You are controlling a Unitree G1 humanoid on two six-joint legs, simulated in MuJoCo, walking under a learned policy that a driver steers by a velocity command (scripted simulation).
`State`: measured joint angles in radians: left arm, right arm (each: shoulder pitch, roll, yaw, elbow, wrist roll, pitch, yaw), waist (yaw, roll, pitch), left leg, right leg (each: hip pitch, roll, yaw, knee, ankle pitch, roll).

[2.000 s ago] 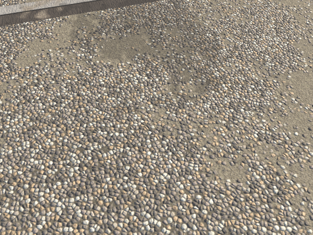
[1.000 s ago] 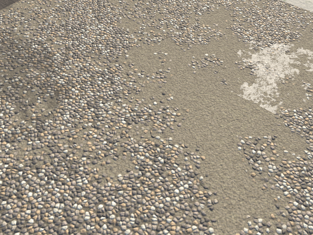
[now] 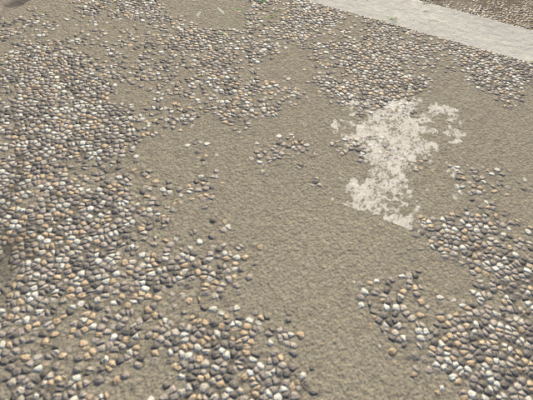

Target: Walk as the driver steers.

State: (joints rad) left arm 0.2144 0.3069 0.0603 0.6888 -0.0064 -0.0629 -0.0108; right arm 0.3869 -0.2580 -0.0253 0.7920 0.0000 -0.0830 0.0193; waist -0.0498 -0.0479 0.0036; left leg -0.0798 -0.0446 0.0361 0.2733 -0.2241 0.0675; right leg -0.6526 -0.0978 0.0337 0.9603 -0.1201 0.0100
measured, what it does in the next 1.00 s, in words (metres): walks ahead: right foot, then left foot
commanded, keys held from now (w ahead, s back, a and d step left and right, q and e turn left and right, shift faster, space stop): w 1.00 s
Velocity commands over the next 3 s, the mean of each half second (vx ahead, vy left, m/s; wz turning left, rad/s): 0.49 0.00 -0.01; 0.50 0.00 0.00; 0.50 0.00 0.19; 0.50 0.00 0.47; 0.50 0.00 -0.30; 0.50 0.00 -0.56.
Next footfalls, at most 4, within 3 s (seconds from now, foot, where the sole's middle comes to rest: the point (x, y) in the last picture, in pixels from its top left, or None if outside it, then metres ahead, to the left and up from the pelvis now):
0.26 right None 0.34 -0.14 -0.79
0.78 left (207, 352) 0.62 0.11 -0.79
1.32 right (289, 257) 0.92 -0.13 -0.79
1.84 left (189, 200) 1.14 0.18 -0.79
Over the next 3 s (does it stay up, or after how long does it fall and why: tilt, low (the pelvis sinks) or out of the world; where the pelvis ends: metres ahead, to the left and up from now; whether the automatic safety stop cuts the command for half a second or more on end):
stays up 1.67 0.21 -0.02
